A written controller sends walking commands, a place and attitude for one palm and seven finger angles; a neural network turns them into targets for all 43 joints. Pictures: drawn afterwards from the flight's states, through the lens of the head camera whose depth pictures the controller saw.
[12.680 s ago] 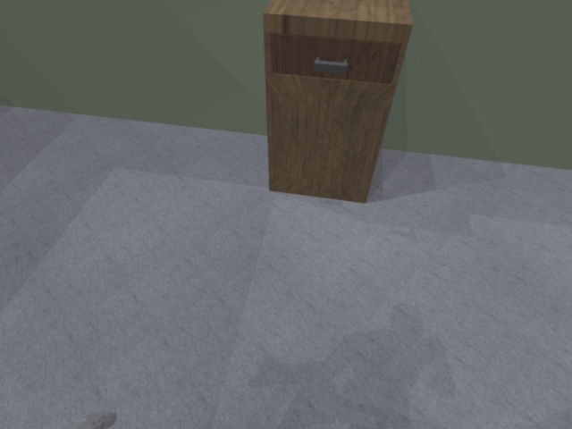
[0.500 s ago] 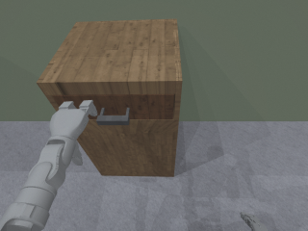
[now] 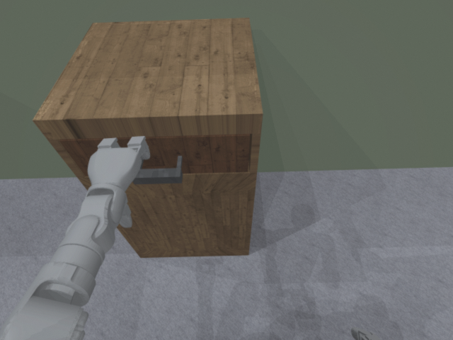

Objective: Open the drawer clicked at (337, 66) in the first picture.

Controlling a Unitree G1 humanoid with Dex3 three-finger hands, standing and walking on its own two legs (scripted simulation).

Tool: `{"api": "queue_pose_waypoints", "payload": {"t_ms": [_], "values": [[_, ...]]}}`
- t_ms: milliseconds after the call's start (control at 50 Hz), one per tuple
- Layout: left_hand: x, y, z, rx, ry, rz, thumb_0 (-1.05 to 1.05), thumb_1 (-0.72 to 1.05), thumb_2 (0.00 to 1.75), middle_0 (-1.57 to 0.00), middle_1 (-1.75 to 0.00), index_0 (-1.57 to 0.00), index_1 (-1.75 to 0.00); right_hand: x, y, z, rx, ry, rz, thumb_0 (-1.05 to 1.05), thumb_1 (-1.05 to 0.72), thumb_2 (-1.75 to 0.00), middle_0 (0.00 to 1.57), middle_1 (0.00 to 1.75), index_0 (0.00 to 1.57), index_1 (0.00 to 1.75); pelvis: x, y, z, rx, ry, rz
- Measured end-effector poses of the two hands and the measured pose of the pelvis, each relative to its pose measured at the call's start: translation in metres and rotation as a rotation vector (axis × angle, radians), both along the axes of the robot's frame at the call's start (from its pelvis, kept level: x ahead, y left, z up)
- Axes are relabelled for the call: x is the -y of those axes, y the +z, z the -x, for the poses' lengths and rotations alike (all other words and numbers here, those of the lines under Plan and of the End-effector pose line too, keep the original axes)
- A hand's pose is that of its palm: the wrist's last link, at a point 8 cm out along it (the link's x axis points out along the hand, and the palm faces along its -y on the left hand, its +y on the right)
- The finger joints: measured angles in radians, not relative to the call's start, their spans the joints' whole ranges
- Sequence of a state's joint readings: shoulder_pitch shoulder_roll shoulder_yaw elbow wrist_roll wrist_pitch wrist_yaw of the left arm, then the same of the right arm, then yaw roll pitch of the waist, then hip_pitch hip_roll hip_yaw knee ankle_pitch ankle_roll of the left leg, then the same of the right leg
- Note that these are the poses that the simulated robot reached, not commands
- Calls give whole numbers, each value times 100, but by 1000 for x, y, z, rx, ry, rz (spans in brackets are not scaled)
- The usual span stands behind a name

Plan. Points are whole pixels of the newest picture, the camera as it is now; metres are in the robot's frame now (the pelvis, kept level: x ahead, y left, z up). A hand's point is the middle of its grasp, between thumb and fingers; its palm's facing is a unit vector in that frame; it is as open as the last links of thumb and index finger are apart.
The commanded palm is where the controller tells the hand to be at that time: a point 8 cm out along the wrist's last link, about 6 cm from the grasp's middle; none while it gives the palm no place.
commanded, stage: move the hooked fingers above the handle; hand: left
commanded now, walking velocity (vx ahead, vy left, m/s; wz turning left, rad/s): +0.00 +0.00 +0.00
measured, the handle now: (159, 168) +0.50 +0.19 -0.05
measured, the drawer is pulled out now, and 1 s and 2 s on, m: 0.00 0.00 0.00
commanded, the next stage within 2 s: lower the fingers behind the handle in 1.16 s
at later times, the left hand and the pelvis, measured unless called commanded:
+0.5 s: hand (147, 167) +0.45 +0.20 +0.01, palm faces -0.04 -0.02 -1.00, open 13.8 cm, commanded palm +0.43 +0.20 +0.06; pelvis -0.01 +0.01 -0.01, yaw -1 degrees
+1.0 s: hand (145, 167) +0.45 +0.20 +0.01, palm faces -0.01 -0.03 -1.00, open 13.8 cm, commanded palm +0.43 +0.20 +0.07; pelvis -0.01 +0.01 -0.01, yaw -1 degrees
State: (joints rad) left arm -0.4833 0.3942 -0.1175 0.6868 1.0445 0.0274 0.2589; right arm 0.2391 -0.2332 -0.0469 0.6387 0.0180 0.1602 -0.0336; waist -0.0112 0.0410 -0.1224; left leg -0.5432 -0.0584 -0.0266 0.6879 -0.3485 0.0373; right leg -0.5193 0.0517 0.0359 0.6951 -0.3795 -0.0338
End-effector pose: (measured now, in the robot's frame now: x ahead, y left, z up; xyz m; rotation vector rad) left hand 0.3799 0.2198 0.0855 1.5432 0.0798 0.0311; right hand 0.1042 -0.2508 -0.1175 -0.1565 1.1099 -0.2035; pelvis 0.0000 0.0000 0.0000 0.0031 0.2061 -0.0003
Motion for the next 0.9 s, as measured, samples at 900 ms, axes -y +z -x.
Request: {"api": "queue_pose_waypoints", "payload": {"t_ms": [900], "values": [[20, -22, -48, 7, -24, 4, -1, -49, 31, -32, -121, -32, -120, 6, -11, 93, -184, -110, 35, 1, -90, -89, 20, 30, 20, 30, -9, -11, 10, -91, -8, 22]]}}
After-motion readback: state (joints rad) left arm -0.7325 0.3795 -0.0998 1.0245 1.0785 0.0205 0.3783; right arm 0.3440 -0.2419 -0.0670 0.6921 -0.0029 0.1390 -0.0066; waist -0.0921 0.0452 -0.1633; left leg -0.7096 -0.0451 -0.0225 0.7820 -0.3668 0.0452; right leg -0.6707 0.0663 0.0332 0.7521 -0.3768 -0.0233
